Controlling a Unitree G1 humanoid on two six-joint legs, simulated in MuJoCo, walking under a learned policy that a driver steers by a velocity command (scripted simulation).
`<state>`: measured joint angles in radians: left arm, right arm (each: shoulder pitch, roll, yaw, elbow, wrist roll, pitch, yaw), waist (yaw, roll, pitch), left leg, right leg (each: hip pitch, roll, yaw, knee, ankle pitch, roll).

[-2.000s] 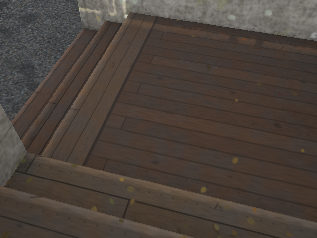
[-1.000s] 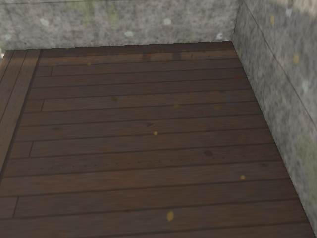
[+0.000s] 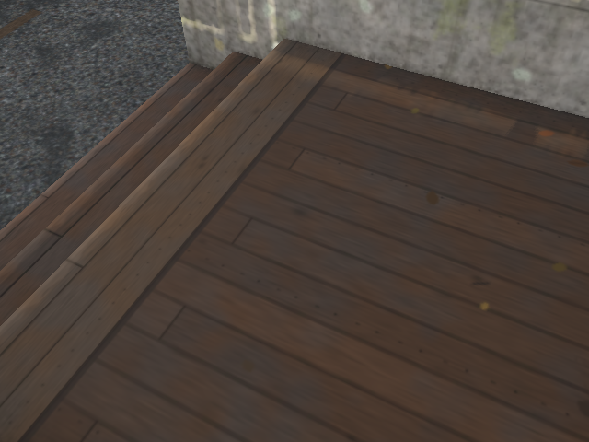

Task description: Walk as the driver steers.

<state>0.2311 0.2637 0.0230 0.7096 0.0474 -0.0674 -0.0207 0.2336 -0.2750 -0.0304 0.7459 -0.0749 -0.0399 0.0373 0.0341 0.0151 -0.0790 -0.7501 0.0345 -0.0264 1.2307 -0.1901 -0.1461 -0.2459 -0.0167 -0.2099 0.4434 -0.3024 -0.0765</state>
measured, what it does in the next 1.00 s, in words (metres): steps on the spot, turning left: left foot, then right foot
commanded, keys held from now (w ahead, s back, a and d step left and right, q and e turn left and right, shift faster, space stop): q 0.62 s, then no key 0.38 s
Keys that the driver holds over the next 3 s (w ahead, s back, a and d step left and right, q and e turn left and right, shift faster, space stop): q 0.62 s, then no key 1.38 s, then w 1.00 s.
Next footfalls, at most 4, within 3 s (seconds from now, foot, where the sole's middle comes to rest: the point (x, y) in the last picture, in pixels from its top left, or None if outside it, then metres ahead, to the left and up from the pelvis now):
0.24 left None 0.04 0.18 -0.78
0.80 right None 0.02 -0.07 -0.78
1.10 left None -0.01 0.16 -0.78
2.78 right None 0.44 0.12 -0.93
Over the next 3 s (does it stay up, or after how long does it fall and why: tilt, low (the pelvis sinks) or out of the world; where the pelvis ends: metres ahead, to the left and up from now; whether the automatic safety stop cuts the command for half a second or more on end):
stays up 0.38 0.18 -0.15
